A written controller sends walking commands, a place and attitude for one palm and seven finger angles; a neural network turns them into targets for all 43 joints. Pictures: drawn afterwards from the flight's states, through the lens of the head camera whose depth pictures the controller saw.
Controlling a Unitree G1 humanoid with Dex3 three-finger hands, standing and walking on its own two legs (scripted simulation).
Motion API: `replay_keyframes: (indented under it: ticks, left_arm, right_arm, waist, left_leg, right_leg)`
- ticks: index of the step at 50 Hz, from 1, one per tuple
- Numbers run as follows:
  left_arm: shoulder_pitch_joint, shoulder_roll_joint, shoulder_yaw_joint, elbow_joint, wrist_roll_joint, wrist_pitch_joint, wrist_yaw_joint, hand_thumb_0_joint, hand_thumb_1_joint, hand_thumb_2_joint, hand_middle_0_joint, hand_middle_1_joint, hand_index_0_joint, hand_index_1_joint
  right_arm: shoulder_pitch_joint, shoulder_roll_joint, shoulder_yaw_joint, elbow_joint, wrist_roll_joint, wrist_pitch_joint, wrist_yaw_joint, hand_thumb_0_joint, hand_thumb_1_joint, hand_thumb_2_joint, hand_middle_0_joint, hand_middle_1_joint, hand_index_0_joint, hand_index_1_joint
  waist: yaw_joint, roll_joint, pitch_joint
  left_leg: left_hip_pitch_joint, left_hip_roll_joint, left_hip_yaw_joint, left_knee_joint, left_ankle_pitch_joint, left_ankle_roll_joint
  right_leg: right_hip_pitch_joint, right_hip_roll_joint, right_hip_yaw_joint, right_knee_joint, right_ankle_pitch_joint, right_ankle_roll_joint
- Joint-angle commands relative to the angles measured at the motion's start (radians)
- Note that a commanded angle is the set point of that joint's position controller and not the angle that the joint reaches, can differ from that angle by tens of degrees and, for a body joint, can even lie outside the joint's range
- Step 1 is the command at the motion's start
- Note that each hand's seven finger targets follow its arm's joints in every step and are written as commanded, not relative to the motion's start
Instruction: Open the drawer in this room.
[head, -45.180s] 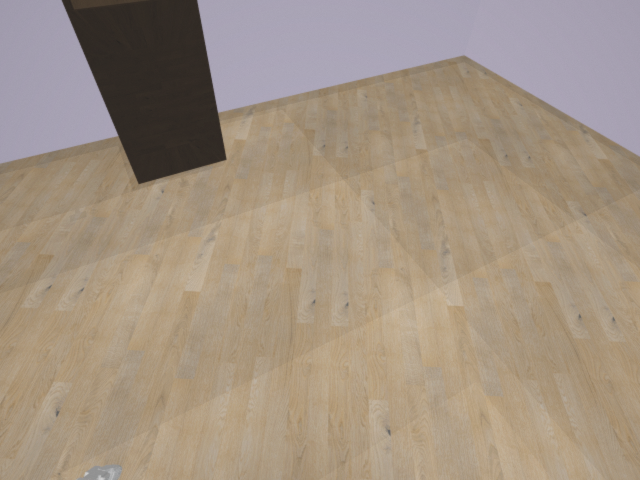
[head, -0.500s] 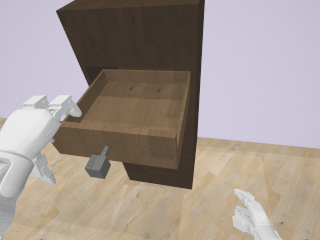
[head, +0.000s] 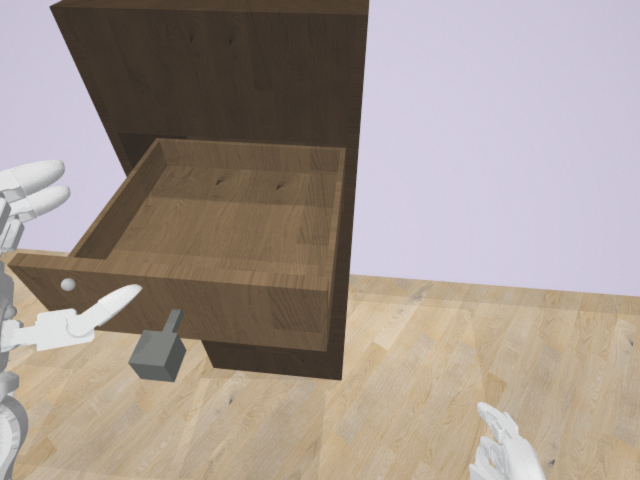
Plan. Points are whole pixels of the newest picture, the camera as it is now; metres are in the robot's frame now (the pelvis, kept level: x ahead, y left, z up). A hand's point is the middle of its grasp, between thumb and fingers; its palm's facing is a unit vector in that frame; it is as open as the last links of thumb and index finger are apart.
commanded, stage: draw the hand back to the body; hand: left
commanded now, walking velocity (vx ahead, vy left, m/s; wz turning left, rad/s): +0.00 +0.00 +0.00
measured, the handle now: (165, 340) +0.25 +0.23 +0.05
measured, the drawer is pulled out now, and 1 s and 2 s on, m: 0.30 0.30 0.30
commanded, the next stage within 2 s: step back with the hand held close in 0.50 s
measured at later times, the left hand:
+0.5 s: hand (33, 313) +0.17 +0.24 +0.23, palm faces +0.53 -0.78 -0.35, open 7.6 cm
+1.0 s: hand (9, 356) +0.14 +0.25 +0.22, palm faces +0.42 -0.72 -0.55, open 7.4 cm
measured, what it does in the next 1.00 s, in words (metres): shifts its weight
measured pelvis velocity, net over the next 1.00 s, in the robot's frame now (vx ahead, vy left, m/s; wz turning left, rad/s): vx -0.05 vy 0.01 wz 0.01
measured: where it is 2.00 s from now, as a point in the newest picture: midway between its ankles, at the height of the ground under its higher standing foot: outside the picture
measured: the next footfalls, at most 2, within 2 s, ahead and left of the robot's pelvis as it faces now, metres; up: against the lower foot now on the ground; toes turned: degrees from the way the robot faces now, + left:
right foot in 1.44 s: -0.06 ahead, -0.10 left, +0.00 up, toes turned +3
left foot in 1.66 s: -0.08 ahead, +0.12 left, +0.00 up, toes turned +3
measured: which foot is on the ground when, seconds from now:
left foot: down 0.00-1.00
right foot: down 0.00-1.00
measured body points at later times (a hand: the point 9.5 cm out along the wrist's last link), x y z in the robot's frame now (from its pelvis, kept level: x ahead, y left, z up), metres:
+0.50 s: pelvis -0.01 -0.01 +0.00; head -0.03 -0.03 +0.45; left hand +0.14 +0.28 +0.25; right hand +0.20 -0.20 -0.08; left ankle -0.03 +0.12 -0.74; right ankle +0.00 -0.12 -0.74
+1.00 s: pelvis -0.05 +0.01 -0.01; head -0.03 +0.01 +0.44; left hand +0.12 +0.29 +0.25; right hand +0.13 -0.23 -0.09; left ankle -0.03 +0.12 -0.74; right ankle +0.00 -0.12 -0.74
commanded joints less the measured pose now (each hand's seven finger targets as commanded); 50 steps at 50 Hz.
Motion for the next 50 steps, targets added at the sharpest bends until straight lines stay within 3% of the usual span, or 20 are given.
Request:
replay_keyframes:
  ticks: [1,7,9,11,12,15,21,24,30,31,32,33,35,36,39,41,43,46,47,50]
  left_arm:
    - [-0.074,0.174,0.129,-0.196,-0.009,-0.049,0.02,0.0,0.41,0.69,-0.235,-0.615,-0.235,-0.615]
    - [-0.043,0.152,0.121,-0.173,-0.006,-0.039,0.024,0.0,0.62,0.78,-0.22,-0.48,-0.22,-0.48]
    - [-0.03,0.159,0.131,-0.181,-0.008,-0.035,0.025,0.0,0.69,0.81,-0.215,-0.435,-0.215,-0.435]
    - [-0.063,0.175,0.135,-0.208,-0.004,-0.032,0.027,0.0,0.76,0.84,-0.21,-0.39,-0.21,-0.39]
    - [-0.051,0.151,0.116,-0.182,-0.005,-0.028,0.026,0.0,0.795,0.855,-0.207,-0.367,-0.207,-0.367]
    - [-0.089,0.159,0.118,-0.19,-0.002,-0.025,0.028,0.0,0.9,0.9,-0.2,-0.3,-0.2,-0.3]
    - [-0.117,0.16,0.113,-0.176,-0.001,-0.019,0.029,0.0,0.9,0.9,-0.2,-0.3,-0.2,-0.3]
    - [-0.078,0.151,0.117,-0.161,-0.005,-0.019,0.028,0.0,0.9,0.9,-0.2,-0.3,-0.2,-0.3]
    - [-0.089,0.161,0.122,-0.179,-0.002,-0.023,0.03,0.0,0.9,0.9,-0.2,-0.3,-0.2,-0.3]
    - [-0.241,0.329,0.283,-0.226,0.006,-0.071,0.036,0.0,0.9,0.9,-0.2,-0.3,-0.2,-0.3]
    - [-0.083,0.219,0.195,-0.145,-0.001,-0.067,0.021,0.0,0.9,0.9,-0.2,-0.3,-0.2,-0.3]
    - [-0.02,0.2,0.179,-0.14,0.001,-0.064,0.014,0.0,0.9,0.9,-0.2,-0.3,-0.2,-0.3]
    - [0.019,0.192,0.163,-0.173,0.004,-0.071,0.016,0.0,0.9,0.9,-0.2,-0.3,-0.2,-0.3]
    - [0.028,0.208,0.179,-0.211,0.003,-0.081,0.02,0.0,0.9,0.9,-0.2,-0.3,-0.2,-0.3]
    - [0.108,0.231,0.212,-0.233,0.003,-0.081,0.033,0.0,0.9,0.9,-0.2,-0.3,-0.2,-0.3]
    - [0.126,0.259,0.245,-0.28,0.003,-0.088,0.042,0.0,0.9,0.9,-0.2,-0.3,-0.2,-0.3]
    - [0.163,0.251,0.25,-0.29,0.003,-0.089,0.046,0.0,0.9,0.9,-0.2,-0.3,-0.2,-0.3]
    - [0.164,0.282,0.289,-0.331,0.007,-0.097,0.054,0.0,0.9,0.9,-0.2,-0.3,-0.2,-0.3]
    - [0.177,0.269,0.287,-0.315,0.008,-0.098,0.057,0.0,0.9,0.9,-0.2,-0.3,-0.2,-0.3]
    - [0.148,0.258,0.286,-0.3,0.016,-0.103,0.062,0.0,0.9,0.9,-0.2,-0.3,-0.2,-0.3]
  right_arm:
    - [-0.151,-0.093,-0.037,-0.172,0.007,-0.053,-0.005,0.0,-0.9,-0.9,0.2,0.3,0.2,0.3]
    - [-0.15,-0.087,-0.033,-0.174,0.005,-0.046,-0.011,0.0,-0.9,-0.9,0.2,0.3,0.2,0.3]
    - [-0.151,-0.087,-0.034,-0.178,0.005,-0.044,-0.011,0.0,-0.9,-0.9,0.2,0.3,0.2,0.3]
    - [-0.154,-0.089,-0.034,-0.174,0.004,-0.045,-0.013,0.0,-0.9,-0.9,0.2,0.3,0.2,0.3]
    - [-0.156,-0.084,-0.029,-0.173,0.002,-0.046,-0.014,0.0,-0.9,-0.9,0.2,0.3,0.2,0.3]
    - [-0.158,-0.081,-0.028,-0.176,0.003,-0.044,-0.014,0.0,-0.9,-0.9,0.2,0.3,0.2,0.3]
    - [-0.168,-0.079,-0.025,-0.171,0.003,-0.046,-0.018,0.0,-0.9,-0.9,0.2,0.3,0.2,0.3]
    - [-0.167,-0.073,-0.025,-0.175,0.002,-0.045,-0.016,0.0,-0.9,-0.9,0.2,0.3,0.2,0.3]
    - [-0.168,-0.073,-0.026,-0.176,0.004,-0.047,-0.016,0.0,-0.9,-0.9,0.2,0.3,0.2,0.3]
    - [-0.146,-0.097,-0.012,-0.212,0.019,-0.025,-0.002,0.0,-0.9,-0.9,0.2,0.3,0.2,0.3]
    - [-0.15,-0.097,-0.031,-0.206,0.012,-0.008,-0.011,0.0,-0.9,-0.9,0.2,0.3,0.2,0.3]
    - [-0.141,-0.101,-0.033,-0.211,0.014,0.004,-0.005,0.0,-0.9,-0.9,0.2,0.3,0.2,0.3]
    - [-0.129,-0.101,-0.036,-0.214,0.018,0.018,-0.004,0.0,-0.9,-0.9,0.2,0.3,0.2,0.3]
    - [-0.135,-0.106,-0.039,-0.219,0.016,0.018,-0.008,0.0,-0.9,-0.9,0.2,0.3,0.2,0.3]
    - [-0.114,-0.114,-0.055,-0.235,0.018,0.033,-0.012,0.0,-0.9,-0.9,0.2,0.3,0.2,0.3]
    - [-0.119,-0.123,-0.065,-0.244,0.018,0.037,-0.016,0.0,-0.9,-0.9,0.2,0.3,0.2,0.3]
    - [-0.107,-0.122,-0.069,-0.261,0.017,0.043,-0.016,0.0,-0.9,-0.9,0.2,0.3,0.2,0.3]
    - [-0.109,-0.129,-0.079,-0.271,0.013,0.038,-0.02,0.0,-0.9,-0.9,0.2,0.3,0.2,0.3]
    - [-0.095,-0.123,-0.078,-0.271,0.012,0.035,-0.02,0.0,-0.9,-0.9,0.2,0.3,0.2,0.3]
    - [-0.079,-0.129,-0.08,-0.268,0.007,0.023,-0.019,0.0,-0.9,-0.9,0.2,0.3,0.2,0.3]
  waist:
    - [0.017,0.016,-0.125]
    - [0.017,0.033,-0.109]
    - [0.02,0.012,-0.121]
    - [0.018,0.029,-0.125]
    - [0.016,0.03,-0.095]
    - [0.015,0.005,-0.095]
    - [0.018,0.041,-0.068]
    - [0.023,0.005,-0.078]
    - [0.023,0.03,-0.08]
    - [-0.023,0.07,0.023]
    - [-0.03,-0.07,0.004]
    - [-0.033,-0.119,-0.032]
    - [-0.041,-0.095,-0.09]
    - [-0.039,-0.04,-0.127]
    - [-0.04,-0.03,-0.184]
    - [-0.034,0.029,-0.217]
    - [-0.032,0.038,-0.229]
    - [-0.025,0.074,-0.231]
    - [-0.029,0.059,-0.223]
    - [-0.034,0.057,-0.18]
  left_leg:
    - [-0.025,0.006,0.015,-0.048,0.359,0.001]
    - [-0.029,0.002,0.014,-0.055,0.326,0.001]
    - [-0.03,0.001,0.012,-0.053,0.327,0.004]
    - [-0.021,-0.001,0.009,-0.047,0.331,0.003]
    - [-0.033,0.0,0.01,-0.054,0.308,0.001]
    - [-0.03,-0.002,0.004,-0.056,0.276,0.007]
    - [-0.037,-0.006,-0.001,-0.063,0.234,0.004]
    - [-0.043,-0.005,0.001,-0.066,0.228,0.006]
    - [-0.041,-0.007,-0.001,-0.065,0.216,0.007]
    - [-0.147,-0.005,-0.022,-0.047,0.121,0.02]
    - [-0.141,0.0,-0.04,-0.008,0.117,0.026]
    - [-0.119,-0.007,-0.026,0.027,0.123,0.029]
    - [-0.117,-0.012,-0.017,0.071,0.154,0.028]
    - [-0.114,-0.012,-0.022,0.066,0.192,0.026]
    - [-0.13,0.017,-0.035,0.037,0.304,0.024]
    - [-0.144,0.036,-0.056,0.017,0.378,0.023]
    - [-0.193,0.061,-0.079,-0.009,0.413,0.027]
    - [-0.257,0.084,-0.096,-0.032,0.378,0.038]
    - [-0.285,0.096,-0.097,-0.039,0.365,0.041]
    - [-0.396,0.111,-0.1,-0.048,0.22,0.054]
  right_leg:
    - [0.061,-0.001,-0.023,-0.03,0.265,-0.014]
    - [0.044,-0.003,-0.026,-0.031,0.234,-0.012]
    - [0.051,-0.002,-0.024,-0.03,0.239,-0.011]
    - [0.049,-0.002,-0.019,-0.033,0.245,-0.014]
    - [0.035,-0.002,-0.024,-0.038,0.222,-0.011]
    - [0.029,-0.002,-0.018,-0.045,0.195,-0.011]
    - [0.018,-0.002,-0.013,-0.056,0.146,-0.016]
    - [0.03,-0.003,-0.016,-0.053,0.144,-0.013]
    - [0.026,-0.006,-0.009,-0.058,0.13,-0.014]
    - [-0.082,-0.053,0.077,-0.101,0.115,-0.016]
    - [-0.135,-0.079,0.089,-0.129,0.106,-0.014]
    - [-0.152,-0.102,0.101,-0.143,0.087,-0.02]
    - [-0.154,-0.136,0.107,-0.132,0.105,-0.034]
    - [-0.137,-0.137,0.098,-0.106,0.155,-0.038]
    - [-0.098,-0.107,0.06,-0.026,0.229,-0.017]
    - [-0.067,-0.084,0.036,0.034,0.279,-0.01]
    - [-0.032,-0.057,0.012,0.1,0.29,0.001]
    - [-0.014,-0.04,0.008,0.174,0.268,0.005]
    - [-0.007,-0.039,0.007,0.2,0.256,0.006]
    - [-0.005,-0.04,0.028,0.241,0.182,0.005]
